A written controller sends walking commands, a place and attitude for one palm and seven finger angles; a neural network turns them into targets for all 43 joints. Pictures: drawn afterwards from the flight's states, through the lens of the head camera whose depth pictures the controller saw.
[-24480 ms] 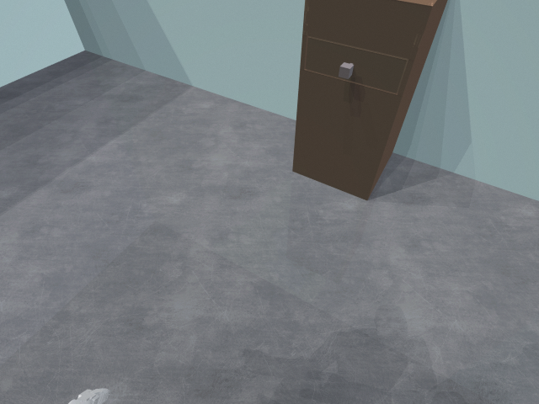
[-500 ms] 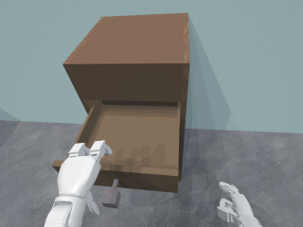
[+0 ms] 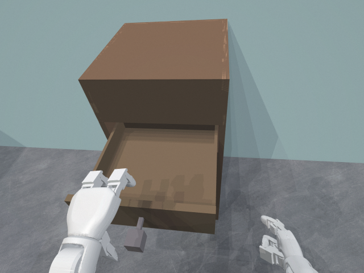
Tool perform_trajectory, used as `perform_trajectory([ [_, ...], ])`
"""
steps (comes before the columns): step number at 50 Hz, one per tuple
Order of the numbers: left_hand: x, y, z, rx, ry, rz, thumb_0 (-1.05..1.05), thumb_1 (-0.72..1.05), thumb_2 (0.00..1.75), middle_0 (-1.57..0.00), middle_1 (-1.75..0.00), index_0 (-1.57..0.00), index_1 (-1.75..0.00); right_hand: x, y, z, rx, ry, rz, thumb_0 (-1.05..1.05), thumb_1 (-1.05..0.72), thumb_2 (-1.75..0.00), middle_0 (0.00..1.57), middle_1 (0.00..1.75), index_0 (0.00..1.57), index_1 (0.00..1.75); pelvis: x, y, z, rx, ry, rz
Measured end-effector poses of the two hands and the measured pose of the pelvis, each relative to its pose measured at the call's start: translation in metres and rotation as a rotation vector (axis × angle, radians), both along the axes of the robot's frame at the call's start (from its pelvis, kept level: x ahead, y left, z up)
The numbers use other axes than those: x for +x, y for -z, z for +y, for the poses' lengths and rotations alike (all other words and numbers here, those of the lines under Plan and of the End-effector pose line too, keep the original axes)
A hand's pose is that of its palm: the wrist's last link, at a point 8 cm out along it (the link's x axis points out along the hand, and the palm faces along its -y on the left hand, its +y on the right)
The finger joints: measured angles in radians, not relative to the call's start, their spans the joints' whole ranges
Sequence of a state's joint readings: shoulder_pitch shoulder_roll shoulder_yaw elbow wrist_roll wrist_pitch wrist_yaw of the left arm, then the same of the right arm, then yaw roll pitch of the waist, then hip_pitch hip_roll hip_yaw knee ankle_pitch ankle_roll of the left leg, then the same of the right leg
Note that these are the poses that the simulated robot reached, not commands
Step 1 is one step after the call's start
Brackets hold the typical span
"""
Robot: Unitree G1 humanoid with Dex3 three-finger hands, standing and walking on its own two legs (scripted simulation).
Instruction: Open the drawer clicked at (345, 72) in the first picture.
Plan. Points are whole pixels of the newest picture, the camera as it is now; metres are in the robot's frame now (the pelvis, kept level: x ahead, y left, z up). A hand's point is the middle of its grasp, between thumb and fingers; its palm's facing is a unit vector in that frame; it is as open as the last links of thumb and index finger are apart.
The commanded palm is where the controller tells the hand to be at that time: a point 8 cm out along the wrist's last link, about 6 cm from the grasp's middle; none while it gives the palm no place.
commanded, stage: draw the hand back to the body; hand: left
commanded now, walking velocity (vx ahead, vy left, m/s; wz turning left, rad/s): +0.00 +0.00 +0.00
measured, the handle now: (137, 232) +0.23 +0.17 -0.09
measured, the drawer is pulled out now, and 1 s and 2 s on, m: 0.30 0.30 0.30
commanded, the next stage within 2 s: step back with the hand held close in 1.48 s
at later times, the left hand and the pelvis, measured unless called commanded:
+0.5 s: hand (71, 218) +0.18 +0.24 +0.10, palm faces +0.07 -0.12 -0.99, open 13.8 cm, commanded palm +0.16 +0.23 +0.16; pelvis +0.00 +0.01 +0.00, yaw +1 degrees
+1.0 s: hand (60, 193) +0.20 +0.23 +0.16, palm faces +0.34 -0.85 -0.41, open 11.1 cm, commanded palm +0.15 +0.28 +0.19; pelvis +0.03 +0.01 +0.02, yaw +2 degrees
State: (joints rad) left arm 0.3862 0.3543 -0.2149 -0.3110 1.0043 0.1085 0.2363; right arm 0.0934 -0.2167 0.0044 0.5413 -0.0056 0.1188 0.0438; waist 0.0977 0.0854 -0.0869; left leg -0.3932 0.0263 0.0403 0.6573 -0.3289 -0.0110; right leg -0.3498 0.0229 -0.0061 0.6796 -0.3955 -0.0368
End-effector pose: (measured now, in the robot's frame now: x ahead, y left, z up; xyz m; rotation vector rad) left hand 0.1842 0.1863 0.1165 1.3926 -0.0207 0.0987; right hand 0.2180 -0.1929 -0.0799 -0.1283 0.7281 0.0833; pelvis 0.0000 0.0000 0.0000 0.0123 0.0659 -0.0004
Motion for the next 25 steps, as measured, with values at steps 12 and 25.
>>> perform_trajectory([
  [12, -0.009, -0.015, 0.029, 0.009, -0.076, 0.044, 0.0, -0.49, 0.3, -0.32, -1.2, -0.32, -1.2, 0.001, -0.002, -0.004, -0.022, 0.0, 0.008, 0.01, -0.9, -0.9, 0.2, 0.3, 0.2, 0.3, 0.001, -0.004, 0.0, -0.003, -0.014, -0.018],
  [25, -0.026, -0.033, 0.053, 0.044, -0.078, 0.019, 0.0, -0.49, 0.3, -0.32, -1.2, -0.32, -1.2, 0.006, -0.005, -0.002, -0.051, 0.002, 0.005, 0.01, -0.9, -0.9, 0.2, 0.3, 0.2, 0.3, 0.005, -0.005, 0.007, -0.013, -0.016, -0.011],
])
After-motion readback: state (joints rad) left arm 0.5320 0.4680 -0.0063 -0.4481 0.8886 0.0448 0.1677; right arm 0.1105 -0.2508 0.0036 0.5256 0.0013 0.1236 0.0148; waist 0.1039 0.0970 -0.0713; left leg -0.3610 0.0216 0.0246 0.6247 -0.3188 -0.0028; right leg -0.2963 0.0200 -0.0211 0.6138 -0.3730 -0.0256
